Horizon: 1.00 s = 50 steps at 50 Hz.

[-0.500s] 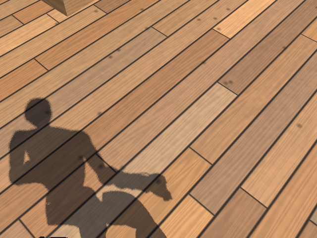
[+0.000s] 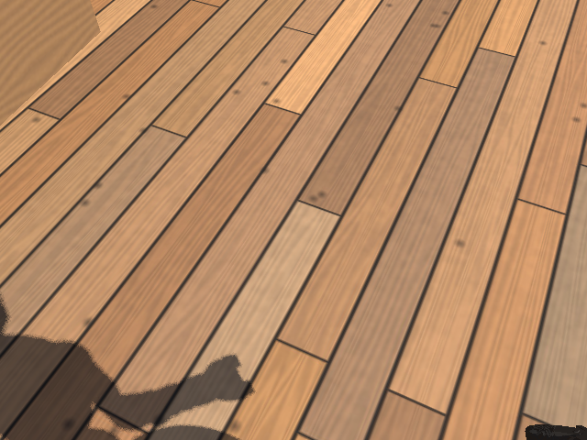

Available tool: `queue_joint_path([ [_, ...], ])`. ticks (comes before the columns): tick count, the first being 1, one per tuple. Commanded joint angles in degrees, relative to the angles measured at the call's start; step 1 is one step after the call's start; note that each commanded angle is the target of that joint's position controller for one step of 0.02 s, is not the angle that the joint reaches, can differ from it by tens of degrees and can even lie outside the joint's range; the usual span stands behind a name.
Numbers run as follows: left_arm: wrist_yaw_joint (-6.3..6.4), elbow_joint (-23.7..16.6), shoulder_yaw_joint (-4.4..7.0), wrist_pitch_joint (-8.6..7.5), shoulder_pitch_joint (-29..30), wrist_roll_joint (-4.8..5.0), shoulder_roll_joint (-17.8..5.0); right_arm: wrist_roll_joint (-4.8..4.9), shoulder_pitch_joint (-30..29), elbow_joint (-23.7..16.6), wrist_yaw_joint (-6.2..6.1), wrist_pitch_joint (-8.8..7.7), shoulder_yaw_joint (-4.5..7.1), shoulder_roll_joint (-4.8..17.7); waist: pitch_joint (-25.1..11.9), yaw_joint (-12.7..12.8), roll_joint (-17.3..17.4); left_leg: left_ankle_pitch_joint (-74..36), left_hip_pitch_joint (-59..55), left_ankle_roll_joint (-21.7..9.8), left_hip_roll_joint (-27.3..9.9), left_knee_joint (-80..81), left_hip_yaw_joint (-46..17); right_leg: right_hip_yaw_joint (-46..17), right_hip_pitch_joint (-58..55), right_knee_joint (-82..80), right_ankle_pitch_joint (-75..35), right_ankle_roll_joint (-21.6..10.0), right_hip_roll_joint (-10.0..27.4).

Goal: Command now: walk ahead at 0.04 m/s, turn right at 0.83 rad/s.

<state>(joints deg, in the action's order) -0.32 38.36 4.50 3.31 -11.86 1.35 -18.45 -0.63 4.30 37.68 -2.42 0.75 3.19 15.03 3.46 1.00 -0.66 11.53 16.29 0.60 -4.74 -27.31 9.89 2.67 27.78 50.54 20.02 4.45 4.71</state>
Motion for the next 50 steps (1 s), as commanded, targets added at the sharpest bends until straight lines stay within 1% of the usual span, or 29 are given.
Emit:
queue_joint_path([
  [1, -1.32, -4.9, 1.38, 0.11, -2.0, 0.03, -4.1, 1.44, -1.9, -3.1, 0.37, -1.04, 3.63, 10.1, -10.1, 0.4, 8.9, -17.5, -7.6, -10.1, -15.5, 3.8, -6.7, 2.5, -7.0, -9.5, -3.0, -2.8, -0.8],
  [2, -1.26, -4.4, 1.83, 0.34, -3.8, 0.01, -4.1, 2.07, -2.1, -2.6, 0.62, -1.11, 3.68, 9.5, -10.0, 1.6, 7.9, -14.1, -5.8, -7.7, -14.7, 0.3, -4.7, 3.5, -11.1, -14.8, -6.7, -4.3, -2.2],
  [3, -0.64, -3.8, 2.72, 0.4, -6.0, -0.46, -5.7, 2.25, 0.6, -1.3, 1.02, -1.13, 3.52, 7.6, -9.2, 2.0, 3.9, -6.6, -1.9, -4.1, -11.8, -6.0, -2.1, 1.6, -15.9, -19.9, -12.0, -6.6, -3.7],
  [4, 0.54, -4.2, 4.74, 0.07, -8.1, -0.73, -12.6, 0.71, 3.0, -1.3, 1.47, -0.94, 3.18, 5.5, -6.8, 1.3, -12.1, 10.8, 11.1, 1.6, -5.1, -22.4, 3.2, -14.1, -23.3, -26.4, -33.9, -11.6, 5.7],
  [5, 0.63, -6.9, 5.39, -1.18, -6.5, -2.59, -18.3, -1.0, -2.9, -6.0, 0.97, -0.92, 2.32, 4.2, -7.3, 1.4, -22.6, 28.0, 27.0, 5.1, 4.2, -36.6, -4.1, -36.4, -25.6, -29.9, -39.6, -23.8, 16.5],
  [6, -0.1, -7.2, 4.87, -2.6, -7.0, -3.49, -15.6, -0.61, -6.9, -6.2, 0.48, -0.96, 3.06, 7.1, -11.3, 4.9, -13.0, 26.9, 28.4, 3.8, 4.4, -44.0, -12.7, -34.8, -26.2, -31.4, -34.2, -25.5, 16.5],
  [7, 0.02, -6.8, 4.35, -3.52, -5.5, -2.91, -14.4, 0.46, -6.8, -5.9, 0.1, -1.05, 3.16, 7.0, -9.7, 3.0, -10.0, 21.8, 28.6, 2.2, 4.2, -44.5, -14.8, -30.8, -25.1, -31.1, -30.6, -22.7, 13.5],
  [8, 0.56, -7.1, 4.01, -3.56, -2.1, -1.28, -12.5, 0.28, -4.6, -4.5, -0.43, -1.1, 3.44, 7.3, -8.7, 0.8, -5.9, 16.6, 28.5, 1.9, 3.2, -42.5, -15.7, -26.9, -24.1, -30.0, -28.1, -19.4, 10.5],
  [9, 1.24, -7.8, 3.26, -2.96, 1.2, -0.1, -10.4, -0.23, -3.4, -3.9, -0.8, -1.12, 3.77, 8.3, -8.5, -0.6, -5.6, 13.1, 27.4, 2.1, 2.9, -40.1, -16.1, -24.9, -22.5, -29.4, -27.9, -17.6, 9.1],
  [12, 2.48, -8.8, 1.12, -2.2, 4.0, -1.41, -6.1, 0.46, 2.2, -0.1, 0.08, -0.7, 3.3, 7.2, -12.9, -1.7, -5.2, 7.7, 19.9, 3.9, 3.4, -39.4, -13.0, -17.4, -21.2, -27.8, -36.2, -16.7, 7.5],
  [16, 2.32, -6.2, -1.23, -2.72, 4.6, -2.79, -1.4, 0.91, 3.4, 1.4, 1.12, -0.07, 1.02, 3.1, -12.5, -0.9, -5.6, 4.2, 9.5, 4.4, 0.2, -23.4, -12.4, -11.4, -18.6, -28.6, -29.6, -15.9, 5.9],
  [18, 1.7, -4.9, -0.98, -2.89, 4.5, -3.63, -2.9, 1.42, 2.9, 1.0, 1.72, 0.14, 1.11, 4.8, -9.4, 0.6, -7.8, 5.1, 5.1, 3.9, 0.4, -18.8, -11.0, -11.4, -15.2, -30.5, -22.6, -17.0, 6.8],
  [21, 1.64, -3.7, 0.65, -2.2, 4.5, -3.03, -7.7, 2.29, 1.8, -1.2, 1.79, 0.29, 2.31, 9.5, -4.2, 1.9, -7.7, 11.1, 9.4, 2.7, 1.4, -18.9, -9.6, -14.8, -16.3, -30.9, -19.8, -18.9, 10.5],
  [25, 2.5, -3.3, 1.02, -1.49, 5.9, -2.03, -6.9, 2.43, 5.1, -1.4, 2.34, 0.31, 2.04, 7.5, -5.3, 0.9, -5.6, 15.1, 11.1, 1.8, 0.9, -19.0, -8.7, -14.8, -22.2, -27.7, -32.3, -19.4, 13.7],
  [28, 2.9, -3.6, 1.43, -1.09, 8.5, -1.33, -6.4, 2.68, 8.6, -0.9, 3.05, 0.51, 2.13, 6.4, -7.2, -1.3, -5.3, 10.0, 5.8, 0.2, 2.5, -10.8, -6.0, -10.1, -22.7, -23.9, -35.0, -16.7, 12.5],
  [29, 3.0, -3.4, 1.59, -0.93, 9.0, -0.84, -6.2, 2.63, 10.4, -0.6, 3.17, 0.48, 2.34, 6.4, -7.6, -2.6, -5.0, 4.0, 2.1, -1.2, 3.4, -4.4, -5.5, -7.5, -21.3, -21.2, -32.4, -14.3, 11.1],
  [30, 2.92, -2.7, 1.69, -1.1, 7.2, -0.64, -5.1, 2.15, 11.6, -0.7, 2.78, 0.39, 3.12, 8.6, -7.3, -2.7, -0.8, -7.1, -2.6, -3.9, 2.2, 2.1, -11.0, -3.6, -17.1, -14.7, -23.4, -9.9, 7.5],
  [31, 2.65, -5.1, 1.19, -1.61, 8.5, -2.74, -2.5, 1.69, 13.0, -1.8, 1.75, -0.01, 5.3, 16.7, -8.0, -1.0, 15.5, -31.9, -12.0, -11.1, -10.7, 4.3, -31.8, 3.6, -2.0, 1.5, -4.5, -3.3, -1.1],
  [32, 2.52, -7.9, 0.77, -2.42, 16.4, -3.1, -1.9, -0.06, 15.3, -2.6, 2.11, -0.72, 5.23, 17.2, -9.0, -5.3, 18.7, -41.8, -16.5, -21.7, -17.0, 6.6, -43.9, -2.7, 10.9, 13.1, 19.3, -1.1, -10.2],
  [33, 2.24, -7.4, 1.11, -2.96, 15.7, -2.48, -2.8, -0.91, 15.1, -2.9, 2.29, -1.63, 4.92, 16.0, -10.9, -5.1, 10.6, -37.6, -18.0, -21.7, -15.9, 6.6, -41.0, -8.0, 12.9, 19.1, 18.7, -1.4, -8.1],
  [34, 2.12, -6.3, 1.42, -3.1, 14.3, -1.8, -3.2, 0.12, 11.9, -3.1, 1.98, -2.04, 4.85, 14.8, -9.7, -2.9, 6.5, -34.5, -18.2, -18.2, -12.0, 5.4, -36.1, -9.1, 13.9, 19.9, 13.4, -1.6, -6.9],
  [35, 1.76, -5.1, 1.63, -3.54, 11.8, -1.72, -3.4, 2.35, 11.7, -2.7, 1.52, -1.78, 4.65, 13.1, -11.0, -1.9, 3.6, -17.4, -19.0, -15.3, -8.8, 6.9, -33.9, -9.1, 14.7, 15.6, 8.2, -1.8, -5.5],
  [36, 1.24, -4.7, 1.95, -4.01, 11.5, -1.5, -4.1, 3.77, 11.7, -2.9, 1.09, -1.5, 4.06, 11.5, -10.6, -2.1, 4.2, 2.9, -18.6, -14.2, -7.3, 10.1, -34.6, -9.2, 14.4, 11.0, 3.6, -2.0, -4.3],
  [37, 0.46, -4.8, 1.9, -4.58, 12.5, -0.98, -3.4, 3.75, 12.5, -3.2, 0.84, -1.28, 3.68, 11.0, -8.7, -2.7, 6.0, 17.3, -16.7, -14.2, -6.0, 13.3, -36.5, -8.4, 13.9, 8.5, 0.0, -1.8, -5.1],
  [40, -0.55, -4.8, 2.17, -7.03, 15.0, -0.26, -3.7, 2.11, 14.0, -3.8, 0.16, -1.93, 3.71, 12.1, -4.6, -3.5, 8.5, 21.6, -14.4, -14.4, -5.2, 16.9, -38.3, -8.1, 12.3, -2.2, -4.5, -1.2, -6.6],
  [45, -1.0, -4.5, 1.72, -9.9, 16.7, 0.02, -2.3, 2.77, 14.0, -4.6, 0.01, -2.3, 3.69, 12.8, -2.3, -4.1, 11.0, 16.8, -7.0, -13.6, -1.9, 14.2, -37.2, -7.7, 3.8, -15.0, -7.1, 0.5, -8.8],
  [46, -1.79, -1.9, 0.49, -6.1, 12.2, -5.0, -2.2, -1.71, 15.0, -2.8, 2.81, -1.29, 4.44, 15.3, -3.5, -4.9, 14.4, 17.9, -7.1, -12.6, 1.3, 13.4, -34.0, -2.8, 2.5, -13.1, -5.9, 0.8, -8.1],
  [48, -1.64, -2.8, 0.04, -4.53, 13.5, -4.13, -1.9, -1.07, 16.4, -2.6, 4.69, -1.5, 3.22, 11.4, -2.1, -6.3, 13.5, 17.3, -4.1, -12.4, 0.2, 13.8, -34.1, -1.1, -1.0, -15.9, -7.1, 0.3, -6.1],
  [50, -1.42, -3.4, 0.01, -4.83, 13.3, -3.14, -3.3, -0.7, 15.9, -2.6, 4.95, -2.35, 2.96, 11.6, -1.4, -5.8, 13.0, 17.8, -3.2, -12.4, -2.7, 14.9, -36.0, -0.7, -4.5, -18.4, -7.9, -2.1, -4.4],
])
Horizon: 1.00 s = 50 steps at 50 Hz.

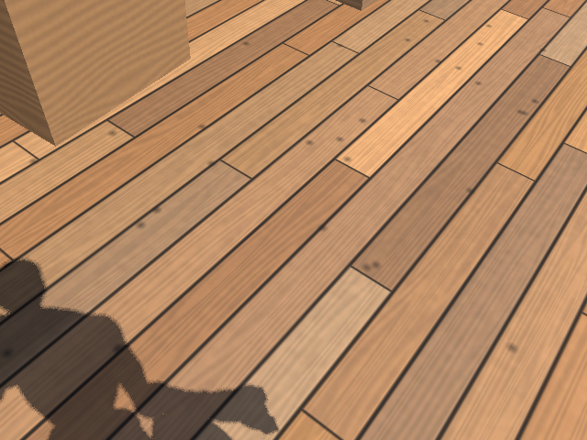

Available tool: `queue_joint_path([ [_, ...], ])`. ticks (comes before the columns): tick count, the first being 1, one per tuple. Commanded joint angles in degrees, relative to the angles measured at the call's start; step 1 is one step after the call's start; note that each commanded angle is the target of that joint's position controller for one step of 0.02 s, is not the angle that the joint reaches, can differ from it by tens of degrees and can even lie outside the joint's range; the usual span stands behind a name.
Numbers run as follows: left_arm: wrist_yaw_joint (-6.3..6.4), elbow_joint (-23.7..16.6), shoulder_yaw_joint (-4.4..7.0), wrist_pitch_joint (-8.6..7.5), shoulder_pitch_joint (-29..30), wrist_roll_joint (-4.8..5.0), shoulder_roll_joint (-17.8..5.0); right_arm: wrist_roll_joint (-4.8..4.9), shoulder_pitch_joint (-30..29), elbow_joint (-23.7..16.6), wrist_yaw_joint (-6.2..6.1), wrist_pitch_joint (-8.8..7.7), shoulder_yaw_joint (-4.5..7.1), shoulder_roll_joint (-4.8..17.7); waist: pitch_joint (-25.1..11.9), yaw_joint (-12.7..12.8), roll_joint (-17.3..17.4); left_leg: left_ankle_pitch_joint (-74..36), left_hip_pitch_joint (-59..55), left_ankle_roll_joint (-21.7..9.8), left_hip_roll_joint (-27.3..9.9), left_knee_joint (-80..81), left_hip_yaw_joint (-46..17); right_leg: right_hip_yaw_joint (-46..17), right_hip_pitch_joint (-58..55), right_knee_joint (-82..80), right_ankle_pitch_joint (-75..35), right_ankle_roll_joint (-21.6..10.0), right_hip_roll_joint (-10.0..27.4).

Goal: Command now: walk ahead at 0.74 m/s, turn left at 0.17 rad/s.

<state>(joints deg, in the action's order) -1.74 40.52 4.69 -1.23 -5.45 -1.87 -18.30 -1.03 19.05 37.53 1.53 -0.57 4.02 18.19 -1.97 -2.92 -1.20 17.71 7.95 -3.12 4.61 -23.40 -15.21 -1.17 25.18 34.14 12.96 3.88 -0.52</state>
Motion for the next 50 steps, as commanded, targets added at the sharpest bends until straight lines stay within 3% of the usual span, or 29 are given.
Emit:
queue_joint_path([
  [1, 0.09, -5.2, -0.09, -0.61, 5.0, 0.16, -4.2, -0.15, 0.0, -2.5, 0.66, -1.39, 2.11, 8.8, 4.5, -0.5, 12.5, 11.6, 6.0, -8.4, -13.5, 11.3, -11.4, 3.2, -4.7, -3.6, -0.8, -3.3, 1.8],
  [3, 0.61, -2.3, 0.62, -1.45, -4.7, -0.4, -5.8, -0.38, -1.9, -2.3, -0.23, -1.95, 1.5, 7.8, 3.1, 5.0, 7.4, 2.7, 8.9, -7.2, -12.3, 4.0, -7.3, 3.7, -16.1, -6.8, 2.8, -6.3, 0.3],
  [4, 1.03, 1.0, 1.52, -2.13, -16.3, -0.75, -8.6, -0.9, -3.2, -2.6, -0.63, -2.44, 0.67, 5.5, -1.2, 10.4, -1.0, -8.4, 14.0, -5.9, -8.2, -13.9, -0.2, -4.3, -27.7, -9.5, 11.0, -8.2, 3.8],
  [5, 0.82, 2.4, 3.21, -2.18, -23.0, -0.97, -16.2, 0.02, -5.1, -6.2, -0.68, -3.38, -0.26, 2.9, -3.5, 11.6, -19.0, 0.3, 29.6, -2.0, 0.4, -32.4, 10.7, -33.6, -36.9, -21.4, 33.0, -14.2, 15.4],
  [6, -0.48, 2.2, 2.49, -1.83, -19.7, -0.04, -12.9, -1.27, -7.4, -6.8, -1.07, -3.55, -0.4, 4.4, 1.7, 9.0, -14.1, 7.3, 41.1, -1.2, 0.7, -40.1, 10.1, -49.1, -35.7, -26.1, 37.7, -16.9, 18.5],
  [7, -0.96, 1.0, 1.67, -1.8, -15.7, 0.55, -9.5, -1.97, -8.8, -6.0, -0.93, -3.66, -0.35, 5.5, 4.4, 6.9, -5.6, 2.1, 42.9, -0.8, -2.9, -44.1, 8.9, -43.7, -32.9, -23.2, 34.0, -17.5, 17.8],
  [8, -1.05, 1.0, 1.3, -2.11, -15.9, 0.61, -8.0, -2.53, -9.9, -5.3, -0.46, -4.07, -0.4, 6.3, 3.4, 6.7, -1.6, -1.1, 40.5, 0.0, -4.8, -43.8, 9.1, -37.4, -30.2, -21.8, 27.9, -17.3, 15.4],
  [12, 0.43, 4.2, 0.36, -3.29, -19.8, 1.59, -5.8, -3.51, -13.3, -6.5, 0.86, -3.42, -1.83, 4.1, 6.1, 5.6, -4.8, -3.4, 35.7, 3.7, -7.2, -34.4, 11.6, -27.4, -22.7, -26.1, 14.3, -17.6, 8.3],
  [19, 1.16, 6.8, 1.44, -3.02, -24.0, 1.88, -7.5, -1.37, -27.8, -11.0, 1.64, -3.62, -4.06, 1.5, 7.5, 9.3, -5.4, -12.9, 25.2, 5.6, -3.4, -12.9, 16.4, -23.8, -17.3, -25.9, -10.4, -17.5, 6.0],
  [21, 1.41, 7.1, 1.58, -3.08, -22.8, 2.18, -8.1, -0.94, -25.5, -10.5, 1.08, -3.9, -3.69, 2.5, 5.7, 7.2, -5.3, -14.2, 16.3, 4.6, -2.5, -8.8, 16.0, -23.3, -16.6, -22.7, -22.0, -15.6, 6.7],
  [23, 1.3, 6.9, 2.06, -3.47, -20.6, 2.34, -10.6, -1.01, -13.3, -6.6, -0.51, -4.15, -1.9, 6.2, -2.2, 0.9, -3.0, -9.4, -2.9, 2.6, -0.2, -7.1, 16.6, -20.1, -13.9, -8.4, -41.5, -12.5, 4.7],
  [24, 0.82, 6.3, 2.35, -3.9, -18.2, 2.41, -11.6, -1.18, -2.7, -3.8, -1.8, -4.22, -0.6, 8.6, -7.7, -5.0, -1.4, -7.3, -17.3, 1.2, -3.5, -7.7, 14.1, -18.7, -7.0, 5.3, -39.4, -11.0, 1.8],
  [25, 0.71, 4.7, 1.13, -4.79, -16.9, 2.2, -6.9, -2.26, 9.6, -2.4, -3.36, -4.21, 1.27, 13.3, -15.9, -9.9, 4.7, 14.1, -30.1, -0.6, -16.3, -5.5, 1.7, -14.4, 0.9, 23.2, -20.7, -10.7, -2.1],
  [26, 1.13, 2.3, -0.92, -4.35, -21.8, 4.22, 1.1, -4.0, 8.7, -2.1, -3.45, -3.92, 1.62, 16.3, -21.5, -4.6, 18.4, 35.0, -36.3, -4.6, -32.3, 5.8, -27.6, -8.8, 14.3, 38.8, 17.6, -10.0, -6.7],
  [27, 1.4, 2.3, -0.86, -3.13, -17.9, 2.83, -3.1, -2.78, 2.2, -2.5, -3.5, -3.33, 1.5, 12.4, -13.4, -3.0, 14.3, 37.3, -26.4, -5.3, -30.4, 9.6, -32.3, -6.2, 19.3, 43.0, 10.2, -10.6, -1.9],
  [28, 0.91, 2.3, -0.22, -2.36, -13.8, 1.43, -5.1, -2.34, -1.5, -2.6, -3.3, -3.29, 0.35, 7.4, -6.0, -2.3, 8.5, 29.3, -19.2, -4.7, -27.5, 8.6, -21.5, -4.8, 19.7, 41.8, 5.5, -10.6, 1.1],
  [29, 0.11, 2.5, -0.27, -1.83, -12.3, 0.74, -4.5, -2.3, -2.0, -1.4, -2.89, -3.47, -0.2, 5.1, -1.7, -1.3, 4.9, 18.7, -13.4, -4.6, -25.1, 9.4, -13.0, -4.2, 18.6, 40.2, 3.6, -10.2, 3.1],
  [31, -1.43, 1.6, -0.67, -0.29, -10.3, -0.21, -2.3, -1.84, -0.8, 1.1, -2.73, -4.33, -0.83, 3.2, 3.4, 0.7, 7.0, 8.4, -6.2, -3.3, -22.0, 12.0, -2.0, -3.7, 17.7, 38.6, 3.2, -9.2, 5.5],
  [34, -2.75, -2.0, -1.7, 1.43, -4.2, -0.28, -0.2, -0.25, 1.0, 4.3, -1.7, -5.91, -1.12, 1.5, 6.7, 2.1, 6.8, -4.2, -4.6, -2.2, -21.4, 14.8, 8.4, -2.5, 22.5, 38.2, -0.2, -8.7, 7.4],
  [38, -4.12, -6.9, -2.85, 1.3, 4.0, 0.22, -0.9, -0.52, -1.4, 5.9, -1.6, -7.08, -0.94, 2.7, 9.8, 4.5, 5.2, -19.7, 0.1, -0.1, -17.4, 18.2, 23.8, 1.9, 19.4, 26.2, -11.5, -8.9, 6.6],
  [40, -4.86, -8.0, -3.7, 0.74, 8.5, -0.29, 0.0, -0.21, -0.4, 7.1, -1.96, -7.13, -0.85, 3.6, 12.6, 3.9, 1.6, -37.7, 1.8, 1.0, -14.9, 16.9, 29.9, 8.9, 11.7, 13.4, -15.3, -9.8, 3.5],
  [42, -4.87, -6.6, -3.74, 0.16, 5.6, -0.68, -0.4, 0.31, 2.4, 7.7, -2.51, -7.05, -0.11, 7.3, 8.5, 4.9, 2.5, -62.4, -2.5, 2.1, -14.7, 7.7, 31.1, 13.7, 1.9, 7.3, -16.6, -10.9, -2.5],
  [44, -3.7, -2.5, -2.23, -0.2, -8.4, -1.0, -3.7, 1.14, 1.1, 6.9, -3.13, -5.67, 0.78, 11.1, -0.3, 11.9, 4.8, -72.5, -2.0, 2.6, -17.0, -12.4, 29.6, 11.7, -14.9, 4.5, -15.0, -13.1, -6.5],
  [45, -2.58, -2.6, 1.92, -0.53, -16.8, 4.76, -11.4, 3.57, -3.9, 2.8, -3.87, -5.54, 3.01, 17.9, -5.7, 17.0, 9.2, -69.7, 3.1, 4.4, -15.8, -23.2, 26.4, 5.3, -28.7, 3.2, -19.3, -14.4, -4.5],
  [46, -0.83, -0.6, 2.48, -0.03, -18.4, 5.81, -13.5, 2.92, -2.2, 3.2, -3.41, -5.49, 1.3, 10.2, -5.1, 14.4, 0.0, -17.0, 14.1, 7.3, -8.9, -41.0, 25.6, -1.9, -38.9, -3.3, -26.0, -16.0, -0.1],
  [47, 0.33, -3.5, 2.74, 0.1, -14.6, 3.2, -19.2, -1.6, 2.2, 0.3, -2.91, -6.32, -1.28, 2.5, -10.0, 7.1, -16.0, 21.6, 28.1, 8.8, -1.9, -65.1, 20.8, -18.1, -49.6, 5.5, -62.8, -21.4, 9.5],
  [48, 0.19, -7.0, 3.25, -0.18, -14.6, 0.12, -18.8, 0.91, 6.0, -2.7, -2.46, -7.17, -1.35, 6.6, -29.2, 8.3, -9.7, 19.6, 35.6, 8.7, -0.9, -74.3, 7.2, -39.7, -60.2, -4.3, -43.3, -33.4, 20.8],
  [49, -0.07, -9.2, 3.25, -0.41, -10.6, 1.28, -16.4, 1.8, -0.4, -3.5, -2.72, -7.64, -0.6, 10.7, -25.3, 8.9, 2.0, 13.2, 34.6, 7.0, -3.3, -68.0, 5.0, -40.2, -51.8, -10.8, -29.2, -30.8, 17.5],
  [50, -0.16, -9.7, 2.58, -1.03, -6.4, 2.77, -13.6, 1.88, -2.9, -4.3, -3.14, -7.24, -0.39, 9.9, -14.4, 5.3, 6.7, 10.6, 36.0, 6.7, -4.7, -62.7, 6.0, -36.4, -41.1, -13.7, -22.0, -28.4, 14.2],
])
Over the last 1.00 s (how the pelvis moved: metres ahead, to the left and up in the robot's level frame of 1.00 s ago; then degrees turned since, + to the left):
0.11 0.00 0.01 15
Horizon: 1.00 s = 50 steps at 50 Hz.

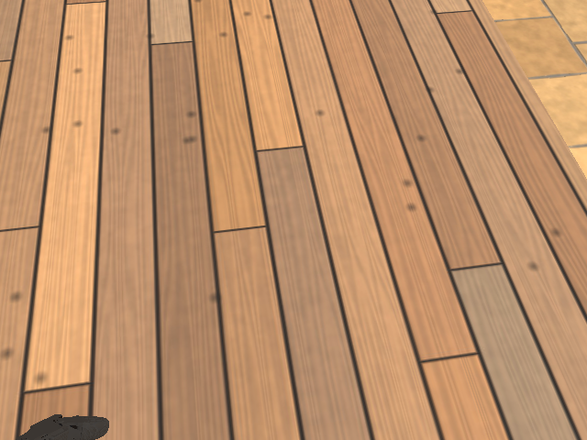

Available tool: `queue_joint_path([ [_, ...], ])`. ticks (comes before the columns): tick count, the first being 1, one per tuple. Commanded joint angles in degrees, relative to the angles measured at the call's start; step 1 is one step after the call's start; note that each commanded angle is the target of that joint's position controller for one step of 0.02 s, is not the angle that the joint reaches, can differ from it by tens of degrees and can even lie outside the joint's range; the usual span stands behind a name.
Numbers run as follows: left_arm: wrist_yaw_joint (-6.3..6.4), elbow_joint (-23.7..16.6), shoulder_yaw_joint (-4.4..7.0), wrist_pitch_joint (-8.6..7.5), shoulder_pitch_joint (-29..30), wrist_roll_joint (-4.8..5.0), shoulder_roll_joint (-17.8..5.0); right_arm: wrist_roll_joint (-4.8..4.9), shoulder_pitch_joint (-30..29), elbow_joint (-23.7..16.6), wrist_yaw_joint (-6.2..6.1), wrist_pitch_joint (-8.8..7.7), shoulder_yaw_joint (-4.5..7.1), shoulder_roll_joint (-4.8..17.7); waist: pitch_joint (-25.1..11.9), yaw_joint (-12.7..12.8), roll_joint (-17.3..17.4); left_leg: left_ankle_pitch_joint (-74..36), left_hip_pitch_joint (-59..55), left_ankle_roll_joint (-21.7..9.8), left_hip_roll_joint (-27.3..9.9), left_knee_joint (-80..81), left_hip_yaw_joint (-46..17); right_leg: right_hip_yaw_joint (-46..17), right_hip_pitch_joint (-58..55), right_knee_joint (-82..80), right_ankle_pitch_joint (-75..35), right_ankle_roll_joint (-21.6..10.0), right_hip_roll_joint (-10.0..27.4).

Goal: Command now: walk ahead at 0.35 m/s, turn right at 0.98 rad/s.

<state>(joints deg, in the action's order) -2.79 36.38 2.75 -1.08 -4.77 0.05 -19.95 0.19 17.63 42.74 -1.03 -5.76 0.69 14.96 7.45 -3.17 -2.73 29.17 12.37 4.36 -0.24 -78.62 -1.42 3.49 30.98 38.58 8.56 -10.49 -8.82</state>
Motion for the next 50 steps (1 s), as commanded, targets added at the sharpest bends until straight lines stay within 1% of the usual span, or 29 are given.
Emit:
queue_joint_path([
  [1, 0.96, -6.1, 3.84, -1.67, -4.2, 1.71, -9.7, -0.23, -1.1, -8.4, -1.07, -1.24, 2.97, 12.6, -18.2, 2.6, 12.4, -2.1, 29.1, -0.1, -1.6, -4.2, -7.9, -38.3, -37.4, -19.5, -18.6, -12.1, 20.3],
  [3, 1.51, -6.5, 3.98, -1.72, -1.5, 0.66, -9.2, -0.76, -0.4, -8.4, -1.38, 0.44, 3.62, 12.9, -12.8, -0.3, 9.9, -3.2, 23.2, 1.3, -3.0, 1.8, -7.7, -32.0, -23.4, -20.9, -29.3, -10.7, 17.0],
  [4, 1.95, -5.7, 3.87, -1.47, -1.5, 0.95, -8.1, -1.11, -1.2, -8.7, -1.53, 0.88, 3.58, 11.8, -11.6, -0.4, 8.8, -3.8, 21.6, 2.0, -3.3, 6.2, -7.2, -28.8, -18.9, -20.3, -32.9, -9.9, 15.0],
  [7, 3.97, -4.2, 4.22, 0.15, -2.9, 1.55, -8.1, -1.9, -6.7, -11.2, -1.66, 1.27, 2.41, 7.0, -13.0, 0.5, 5.7, -11.2, 18.7, 3.1, 0.3, 20.1, -4.5, -23.5, -13.0, -16.3, -39.6, -6.2, 8.7],
  [10, 5.6, -4.2, 4.49, 2.72, -2.7, 2.49, -7.8, -1.23, -11.4, -12.2, -1.11, 1.67, 2.31, 6.5, -16.6, 2.2, 1.1, -22.5, 13.3, 2.7, 4.7, 33.2, -4.1, -23.5, -11.8, -13.1, -31.2, -0.3, 5.0],
  [13, 6.05, -4.2, 4.27, 3.66, -3.5, 2.27, -6.6, -0.48, -15.7, -13.4, -0.55, 1.7, 2.81, 7.4, -15.4, 3.7, -3.2, -25.7, 10.0, 2.2, 6.3, 43.2, -6.3, -28.8, -12.6, -11.4, -18.9, 2.3, 5.0],
  [16, 5.96, -4.8, 3.2, 3.32, -2.7, 1.31, -3.3, -0.49, -11.9, -11.4, -0.03, 0.95, 4.06, 9.0, -15.1, 2.2, -6.5, -30.9, 5.5, 0.0, 2.9, 52.4, -8.4, -32.0, -17.5, -4.3, -10.0, 3.5, 6.7],
  [17, 5.56, -4.6, 2.39, 3.18, -4.5, 1.12, -1.1, -1.05, -11.0, -11.2, -0.03, 0.63, 4.12, 9.1, -16.4, 2.3, -3.1, -37.8, -1.0, -2.6, -1.3, 56.8, -9.3, -29.1, -16.6, 2.9, 0.3, 5.3, 4.5],
  [18, 5.31, -4.0, 1.16, 3.09, -9.8, 0.17, 2.7, -2.03, -12.2, -12.6, -0.39, 0.99, 3.87, 10.3, -18.8, 5.3, 7.7, -56.4, -11.8, -8.3, -12.9, 54.4, -20.3, -22.3, -8.1, 16.5, 26.1, 7.9, -1.1],
  [19, 4.86, -4.7, 1.91, 2.9, -15.1, 1.42, -1.7, -3.6, -8.7, -11.6, -0.46, 1.72, 4.37, 12.0, -21.2, 7.8, 19.7, -57.0, -15.7, -20.0, -24.9, 57.6, -39.6, -18.1, 1.0, 25.4, 34.0, 11.3, -3.0],
  [20, 4.85, -2.3, 3.35, 3.08, -15.5, 0.99, -7.4, -2.28, -10.8, -12.6, -0.34, 2.2, 4.59, 10.4, -20.0, 6.7, 14.6, -44.6, -12.7, -21.8, -23.3, 57.5, -42.0, -17.6, 1.9, 32.8, 29.7, 14.2, 1.3],
  [21, 5.04, -1.3, 4.04, 3.93, -11.0, 1.11, -9.7, -1.78, -11.3, -13.1, -0.2, 2.77, 3.68, 7.3, -16.8, 4.4, 8.5, -36.0, -9.1, -18.9, -18.4, 56.9, -32.7, -16.2, 2.0, 35.9, 25.3, 15.3, 2.3],
  [22, 5.47, -0.9, 3.88, 4.83, -9.0, 1.04, -8.3, -1.68, -11.5, -13.1, -0.11, 3.54, 3.23, 6.6, -15.3, 4.2, 5.4, -28.7, -5.7, -16.1, -14.6, 57.6, -27.6, -14.7, 1.3, 37.2, 22.2, 15.9, 2.7],
  [23, 5.48, -1.6, 3.17, 5.05, -9.4, 0.75, -6.4, -1.16, -11.8, -12.6, -0.02, 3.98, 2.94, 6.7, -14.9, 4.8, 5.4, -13.6, -3.1, -14.1, -12.0, 59.8, -25.1, -13.0, 1.0, 35.2, 19.1, 15.9, 4.0],
  [25, 4.37, -1.4, 1.51, 4.12, -11.6, 0.12, -2.1, -0.83, -10.2, -11.1, -0.01, 4.54, 3.4, 8.1, -13.8, 5.3, 11.9, 1.7, 2.6, -10.6, -6.2, 64.8, -18.5, -4.6, -3.6, 28.2, 17.4, 15.8, 4.1],
  [26, 3.95, -1.2, 1.31, 3.38, -11.8, 0.18, -1.9, -0.54, -9.2, -10.9, -0.17, 4.83, 3.8, 8.8, -13.5, 4.7, 13.8, 4.3, 3.8, -10.7, -5.9, 66.4, -17.5, -2.3, -5.7, 24.6, 18.4, 15.3, 4.3],
  [29, 3.66, -1.1, 0.81, 1.29, -10.1, -0.06, -2.1, 0.63, -8.1, -10.5, -0.4, 4.62, 4.69, 10.5, -11.0, 4.0, 14.7, 6.3, 7.9, -12.0, -7.9, 70.2, -18.6, -2.3, -14.1, 7.5, 19.2, 11.0, 6.6],
  [32, 3.59, 2.2, 0.67, -0.05, -15.1, -0.32, -2.5, 1.33, -8.1, -10.5, -0.11, 4.39, 4.93, 10.2, -8.6, 6.0, 14.2, 4.4, 11.0, -10.9, -7.8, 69.2, -16.7, 0.6, -23.2, -9.1, 13.9, 6.7, 6.3],
  [33, 2.24, 4.4, 0.41, 0.71, -22.0, -3.55, -2.5, -2.32, -7.4, -9.0, 0.87, 6.72, 5.07, 9.5, -8.6, 9.5, 7.0, 5.2, 16.9, -7.7, -2.6, 64.8, -9.8, 5.9, -33.5, -18.3, 13.2, 5.0, 1.6],
  [34, 2.23, 6.6, 0.71, 0.38, -28.1, -4.03, -2.9, -2.28, -12.5, -10.6, 1.06, 7.21, 4.82, 6.9, -4.8, 13.6, 0.3, 2.2, 30.6, -4.2, 3.2, 50.1, -3.0, -0.8, -43.3, -22.3, 14.0, 3.3, 6.7],
  [35, 2.07, 4.4, 0.12, -0.38, -24.1, -3.11, -3.6, -1.35, -11.9, -12.1, 1.19, 6.51, 2.47, -0.9, -5.5, 10.9, -12.1, 4.2, 41.0, -5.1, 5.2, 28.0, 0.2, -25.4, -42.7, -25.6, 32.1, 2.4, 25.1],
  [36, 3.07, 1.8, 1.85, -0.46, -19.0, -2.67, -8.6, -1.61, -16.2, -15.6, 1.63, 5.39, 3.0, 3.2, -1.2, 10.0, -5.4, -7.8, 48.3, -4.5, 2.2, 25.9, -3.8, -42.3, -32.5, -32.9, 44.5, -3.5, 32.8],
  [37, 3.48, 2.7, 2.18, -0.75, -16.5, -2.76, -8.2, -1.1, -17.9, -16.1, 2.42, 4.69, 3.67, 5.5, 0.7, 7.5, -0.5, -15.1, 47.9, -4.4, -1.2, 23.7, -6.3, -39.5, -30.8, -33.2, 40.4, -4.0, 31.5],
  [38, 3.19, 2.8, 1.82, -1.66, -14.9, -2.05, -7.0, -1.81, -14.7, -14.6, 3.11, 4.24, 3.82, 6.3, -1.4, 5.4, 0.0, -18.7, 45.4, -3.6, -1.8, 23.4, -5.7, -34.2, -31.4, -32.1, 34.1, -2.6, 28.4],
  [39, 3.02, 2.8, 1.61, -2.6, -14.5, -2.08, -6.4, -2.07, -11.2, -12.1, 3.56, 4.28, 4.07, 6.9, -3.5, 4.9, -0.8, -20.0, 41.8, -2.9, -0.4, 22.0, -5.5, -27.2, -31.6, -32.2, 28.1, -1.1, 25.0],
  [41, 3.09, 3.9, 1.19, -3.96, -15.7, -2.03, -5.4, -1.84, -9.5, -10.2, 4.53, 5.03, 4.64, 7.7, -3.3, 5.2, -2.7, -22.7, 37.8, -2.5, 1.0, 20.2, -5.6, -18.2, -28.9, -33.9, 23.2, 0.6, 22.4],
  [43, 2.9, 5.2, 1.24, -4.54, -17.8, -1.94, -5.0, -1.76, -10.8, -10.1, 4.98, 5.64, 4.61, 7.4, -1.8, 5.8, -2.4, -25.1, 38.4, -2.8, 0.8, 20.5, -4.8, -13.1, -29.5, -34.9, 19.4, 1.7, 22.1],
  [47, 2.92, 7.2, 1.32, -5.07, -20.9, -2.38, -4.6, -2.17, -17.2, -11.5, 6.26, 5.92, 3.72, 6.5, 0.9, 8.1, -2.6, -26.4, 38.4, -4.9, -1.7, 26.2, 0.2, -4.6, -32.2, -36.6, 13.1, 3.0, 22.6],
  [50, 3.29, 9.1, 1.25, -5.12, -22.9, -2.63, -4.4, -2.34, -21.8, -12.9, 7.22, 5.72, 2.62, 5.2, 3.6, 9.6, -1.9, -24.2, 36.9, -8.2, -3.0, 31.9, 5.2, 0.9, -35.4, -37.5, 5.1, 3.4, 23.6],
])
Over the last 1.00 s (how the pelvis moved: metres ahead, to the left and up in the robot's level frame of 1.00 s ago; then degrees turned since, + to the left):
0.68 -0.23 -0.04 -47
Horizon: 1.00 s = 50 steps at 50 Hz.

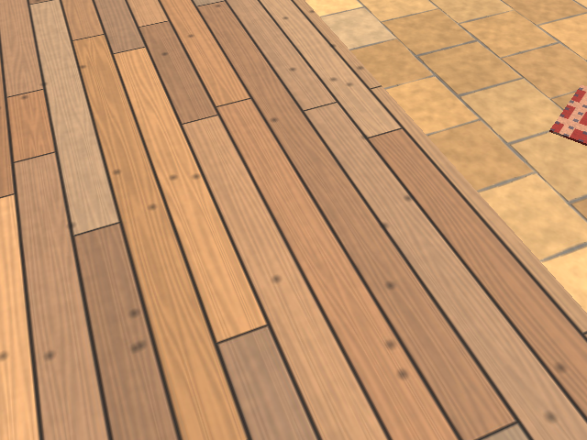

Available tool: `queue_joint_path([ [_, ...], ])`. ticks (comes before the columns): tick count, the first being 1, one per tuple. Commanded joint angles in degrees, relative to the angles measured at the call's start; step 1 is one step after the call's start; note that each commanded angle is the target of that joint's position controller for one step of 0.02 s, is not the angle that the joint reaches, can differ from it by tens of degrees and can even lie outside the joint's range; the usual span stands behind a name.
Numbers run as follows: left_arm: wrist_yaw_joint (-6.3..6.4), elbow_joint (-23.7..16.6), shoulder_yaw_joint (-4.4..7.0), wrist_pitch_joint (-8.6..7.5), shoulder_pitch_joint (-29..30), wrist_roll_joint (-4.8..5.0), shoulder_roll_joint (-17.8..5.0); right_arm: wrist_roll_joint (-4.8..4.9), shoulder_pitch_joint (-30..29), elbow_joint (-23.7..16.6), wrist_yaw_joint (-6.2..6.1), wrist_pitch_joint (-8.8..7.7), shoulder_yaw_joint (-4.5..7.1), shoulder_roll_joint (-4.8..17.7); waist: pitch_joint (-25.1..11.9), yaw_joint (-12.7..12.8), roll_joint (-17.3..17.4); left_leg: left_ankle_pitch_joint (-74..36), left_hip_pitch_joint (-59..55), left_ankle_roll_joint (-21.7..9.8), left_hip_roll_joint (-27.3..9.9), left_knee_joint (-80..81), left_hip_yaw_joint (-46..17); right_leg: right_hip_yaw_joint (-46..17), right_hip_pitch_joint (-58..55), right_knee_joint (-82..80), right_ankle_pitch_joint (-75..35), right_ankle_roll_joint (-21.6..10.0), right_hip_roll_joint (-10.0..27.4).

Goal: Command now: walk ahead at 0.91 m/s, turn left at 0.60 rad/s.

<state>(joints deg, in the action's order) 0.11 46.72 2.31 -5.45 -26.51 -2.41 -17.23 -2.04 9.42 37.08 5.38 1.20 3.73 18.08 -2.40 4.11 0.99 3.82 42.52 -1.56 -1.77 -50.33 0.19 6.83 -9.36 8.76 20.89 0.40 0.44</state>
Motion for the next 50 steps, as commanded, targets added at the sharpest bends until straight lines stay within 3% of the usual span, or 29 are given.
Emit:
queue_joint_path([
  [1, 0.53, -0.6, 1.71, -0.63, -1.4, -0.3, -7.4, -0.1, -14.3, -7.6, 0.86, -1.28, -0.84, 1.5, 13.8, 2.1, -5.5, 3.1, 5.1, -3.8, -1.2, 5.7, 5.4, -0.3, 3.6, -6.7, -14.4, -7.1, 14.6],
  [3, 0.9, 0.1, 1.87, -0.37, -0.5, -0.48, -9.1, -0.06, -11.4, -7.2, 0.02, -1.1, -0.97, 1.8, 9.9, -0.6, -7.1, 9.6, -5.3, -7.5, 3.4, 8.5, 10.7, 5.1, 2.0, 3.1, -51.5, -5.8, 14.2],
  [5, 1.25, 0.0, 2.67, 1.03, 0.1, -0.78, -12.5, 0.47, 4.2, -3.3, -1.24, -1.72, 0.58, 5.1, -1.2, -9.1, -10.0, 17.3, -23.8, -10.5, 10.0, 7.1, 12.6, 6.4, 3.3, 27.3, -80.8, -5.7, 15.4],
  [6, 1.44, -1.6, 2.69, 1.05, 2.7, -0.34, -13.0, -0.08, 18.1, 1.0, -1.95, -2.3, 2.27, 8.4, -7.8, -16.3, -7.2, 15.6, -43.3, -12.4, 9.8, 12.7, 6.8, 6.4, 15.1, 45.8, -72.4, -4.5, 13.8],
  [7, -0.12, -5.4, 0.69, 0.09, 1.1, 0.71, -5.8, -0.3, 20.0, 2.3, -3.07, -1.8, 4.76, 16.6, -12.7, -12.7, 8.1, 35.6, -63.3, -18.5, -4.4, 19.2, -21.3, 4.7, 41.4, 67.8, -27.7, -1.0, 5.6],
  [8, -0.92, -8.2, 0.27, -1.4, 7.3, 0.26, -5.0, 1.07, 19.0, 1.5, -3.14, -1.57, 5.17, 18.3, -16.4, -12.4, 9.0, 41.3, -65.2, -21.5, -12.3, 32.4, -48.8, -6.1, 52.5, 78.9, 2.6, -0.7, -3.0],
  [9, -0.95, -11.1, 0.48, -2.06, 15.9, -0.1, -6.7, 1.1, 18.2, 2.6, -3.48, -1.5, 4.98, 17.2, -8.5, -13.2, 3.4, 32.3, -61.9, -19.5, -11.1, 34.1, -45.4, -12.1, 59.4, 80.3, -2.2, -1.6, 0.3],
  [11, -0.79, -11.0, -0.62, -2.6, 14.8, -0.32, -4.9, 1.04, 15.2, 3.9, -4.59, -2.08, 4.02, 12.9, 0.7, -7.7, -3.7, 20.3, -45.5, -16.0, -7.8, 35.1, -32.8, -11.5, 54.2, 69.6, -5.0, -1.9, 5.5],
  [14, -0.94, -11.1, -0.95, 0.8, 11.7, -2.12, -4.4, 1.66, 10.6, 2.8, -4.76, -3.39, 2.18, 8.4, 4.5, -2.4, -0.9, 17.9, -30.2, -17.3, -2.7, 38.2, -25.3, -10.8, 47.7, 62.0, 0.0, 0.8, 7.1],
  [18, -1.91, -16.6, -2.02, 1.83, 25.2, -0.95, -3.1, 1.82, 11.6, 3.2, -4.68, -4.87, 2.07, 8.6, 11.3, -4.6, 0.3, 8.9, -19.8, -15.8, 1.6, 43.4, -20.7, -6.5, 45.1, 42.1, -13.2, 3.5, 6.1],
  [21, -2.51, -17.3, -2.5, 1.31, 29.1, 0.22, -2.5, 2.44, 13.7, 4.3, -4.64, -5.16, 2.86, 10.3, 8.3, -7.4, 2.4, -7.9, -23.6, -12.7, 1.5, 41.9, -20.7, -5.7, 36.9, 29.3, -25.6, 2.6, 2.5],
  [24, -1.79, -16.4, -1.81, 0.96, 26.8, 0.29, -4.7, 2.79, 14.0, 5.4, -5.32, -5.51, 3.18, 11.6, 3.9, -6.4, 1.8, -24.1, -34.1, -10.1, -0.4, 36.8, -20.8, -6.1, 30.1, 22.2, -26.3, 0.5, 0.2],
  [26, -0.45, -12.3, 0.01, 0.63, 14.6, 0.06, -8.1, 1.47, 15.1, 7.2, -5.56, -5.82, 3.2, 13.5, -3.8, -1.4, 1.9, -45.7, -42.9, -7.5, -1.5, 21.8, -18.7, -3.8, 20.0, 22.7, -19.0, -2.1, -3.5],
  [27, 0.66, -9.3, 0.83, 0.41, 3.7, 0.18, -9.3, 0.84, 12.9, 7.4, -5.58, -5.79, 3.11, 13.1, -7.2, 5.0, 1.4, -45.5, -41.0, -5.7, 0.3, 7.3, -16.0, -3.1, 10.6, 20.0, -21.0, -3.2, -1.9],
  [28, 1.78, -7.0, 1.72, 0.09, -7.0, -0.65, -12.2, 0.3, 12.1, 6.7, -5.92, -6.12, 1.88, 8.0, -12.3, 8.7, -1.7, -28.3, -32.2, -4.4, 3.4, -12.2, -12.9, -11.0, -1.3, 23.2, -14.7, -4.7, 6.6],
  [29, 1.03, -5.3, 3.23, -0.19, -5.3, -2.04, -18.5, 4.31, 25.2, 5.2, -5.38, -6.07, -0.15, -1.1, -20.0, -1.3, -27.5, 27.3, -11.8, -0.2, 15.7, -35.4, -8.7, -48.4, -16.5, 17.4, -34.2, -17.1, 26.1],
  [30, -0.34, -6.7, 3.17, 0.35, -1.0, 0.51, -13.4, 1.1, 21.1, 6.8, -6.15, -5.62, -0.26, 4.5, -19.1, 0.4, -13.3, 24.2, -8.4, -2.1, 11.5, -35.9, -10.1, -51.8, -12.3, 15.2, -31.9, -17.6, 21.4],
  [31, -0.62, -6.8, 2.1, 0.07, 5.1, 1.36, -8.9, 0.87, 13.1, 5.5, -5.89, -5.62, -0.19, 5.1, -9.8, -0.8, -8.3, 18.5, -7.1, -1.5, 8.0, -33.0, -9.3, -40.6, -3.7, 14.8, -37.6, -17.0, 18.5],
  [32, -1.09, -8.1, 1.18, -1.31, 7.1, 3.66, -5.7, 2.28, 5.2, 1.5, -5.5, -6.32, -1.47, 4.4, -7.0, 0.3, -7.1, 21.5, -6.6, -0.7, 4.6, -31.2, -8.6, -34.6, -1.1, 12.9, -42.6, -15.7, 14.6],
  [33, -1.33, -7.1, 1.09, -1.7, 7.5, 4.4, -5.2, 1.86, -0.2, -0.1, -5.27, -6.83, -1.2, 5.5, -3.1, 0.3, -4.5, 20.7, -3.9, 0.0, 3.5, -27.2, -7.0, -30.9, 2.4, 12.1, -46.6, -15.0, 12.1],
  [35, -0.95, -5.9, 1.06, -2.09, 6.8, 3.41, -4.8, 1.49, -2.0, -2.3, -4.72, -7.26, -1.69, 4.3, -0.5, -2.9, -3.8, 18.2, -5.2, 1.3, 2.3, -20.3, -7.0, -29.6, 7.9, 9.4, -52.7, -15.7, 10.6],
  [37, -0.11, -6.2, 2.0, -1.37, 8.6, 4.0, -7.5, 1.0, -2.5, -3.3, -4.59, -7.26, -2.57, 2.7, 0.6, -5.5, -1.6, 16.8, -7.4, 2.9, 1.8, -6.3, -6.5, -27.8, 13.5, 8.0, -53.1, -15.6, 9.4],
  [39, 0.98, -7.2, 3.49, 0.15, 11.1, 3.86, -11.7, 1.28, -5.6, -3.9, -4.68, -7.25, -3.45, 1.5, 0.5, -5.8, -2.9, 10.2, -17.4, 4.3, 5.4, 8.0, -3.2, -23.5, 23.4, 7.3, -53.5, -14.2, 6.1],
  [41, 1.72, -6.8, 4.65, 1.5, 8.9, 4.24, -13.6, 1.47, -7.9, -4.1, -4.67, -6.69, -2.91, 2.7, -1.8, -4.8, -4.9, -2.2, -25.9, 4.5, 8.5, 15.9, -3.2, -23.1, 27.1, 8.3, -44.4, -10.0, 3.4],
  [46, 2.96, -8.8, 4.74, 3.6, 10.8, 4.8, -9.0, 1.19, -6.6, -4.2, -5.72, -6.1, -0.6, 5.7, -2.4, -7.5, -5.9, -12.5, -35.6, 2.3, 4.4, 26.8, -9.0, -28.6, 27.4, 20.6, -26.0, -3.5, -0.3],
  [47, 2.68, -9.7, 4.02, 3.93, 10.0, 4.4, -6.1, 0.39, -2.4, -3.3, -6.15, -6.01, -0.21, 6.5, -6.5, -8.4, -2.1, -18.6, -43.4, -0.2, -1.1, 27.5, -11.3, -26.2, 30.0, 31.1, -16.7, -1.6, -3.4],
  [48, 2.54, -10.0, 2.46, 4.23, 5.3, 2.97, -1.0, 0.0, 0.5, -3.3, -6.84, -5.29, -0.31, 7.7, -11.3, -6.7, 9.0, -42.7, -54.8, -5.1, -14.0, 23.2, -22.2, -19.6, 39.7, 46.3, 17.6, 0.7, -8.8],
  [49, 1.82, -9.4, 2.14, 4.62, -9.0, 4.3, -3.1, -0.28, -0.2, -3.4, -6.35, -3.9, -0.4, 7.1, -20.8, -1.0, 16.9, -42.4, -58.6, -15.1, -27.4, 22.7, -36.9, -18.0, 42.5, 58.1, 24.0, 2.0, -6.1],
  [50, 2.0, -7.9, 3.29, 5.85, -8.2, 4.69, -7.4, 0.85, -4.9, -4.3, -6.25, -3.0, -0.01, 5.2, -16.4, -0.8, 12.0, -24.8, -52.9, -16.2, -24.7, 26.3, -37.4, -15.3, 45.5, 63.4, 17.8, 4.2, -1.5],
])
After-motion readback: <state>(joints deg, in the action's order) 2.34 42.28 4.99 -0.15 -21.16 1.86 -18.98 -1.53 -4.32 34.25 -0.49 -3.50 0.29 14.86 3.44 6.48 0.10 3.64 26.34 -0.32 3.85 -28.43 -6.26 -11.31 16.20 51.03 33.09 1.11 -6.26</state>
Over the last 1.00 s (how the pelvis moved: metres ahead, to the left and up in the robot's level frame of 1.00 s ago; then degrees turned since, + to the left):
0.38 0.03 0.03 -20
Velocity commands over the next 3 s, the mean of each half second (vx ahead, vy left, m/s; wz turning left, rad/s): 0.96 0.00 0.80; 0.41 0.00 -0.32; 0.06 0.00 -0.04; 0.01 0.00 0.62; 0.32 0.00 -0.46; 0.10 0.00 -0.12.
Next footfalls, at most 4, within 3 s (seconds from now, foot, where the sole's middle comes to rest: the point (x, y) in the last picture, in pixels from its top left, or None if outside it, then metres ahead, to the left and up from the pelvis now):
0.12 left None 0.25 0.12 -0.77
0.56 right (290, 352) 0.73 0.11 -0.77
0.94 left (193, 293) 0.89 0.38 -0.77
1.30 right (288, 302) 0.88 0.12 -0.77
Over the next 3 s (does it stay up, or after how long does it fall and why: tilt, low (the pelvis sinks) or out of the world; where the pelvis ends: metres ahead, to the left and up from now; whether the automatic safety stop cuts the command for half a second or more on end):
stays up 1.14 0.27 0.00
